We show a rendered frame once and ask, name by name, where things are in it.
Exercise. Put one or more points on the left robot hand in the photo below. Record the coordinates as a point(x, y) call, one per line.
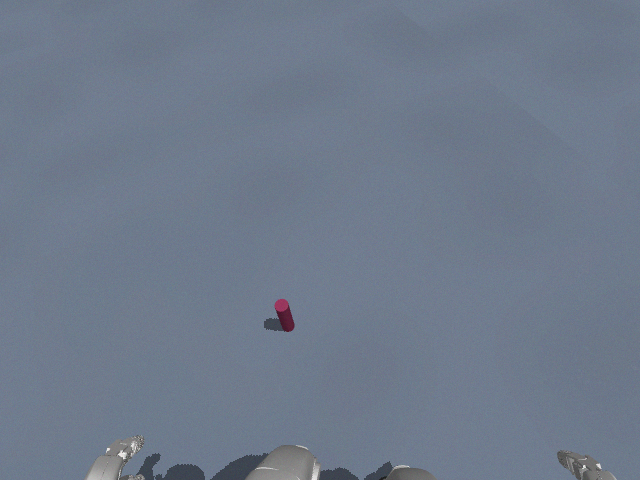
point(110, 466)

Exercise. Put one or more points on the can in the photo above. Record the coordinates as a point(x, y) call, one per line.
point(284, 314)

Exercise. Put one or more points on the right robot hand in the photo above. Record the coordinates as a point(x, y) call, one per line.
point(583, 467)

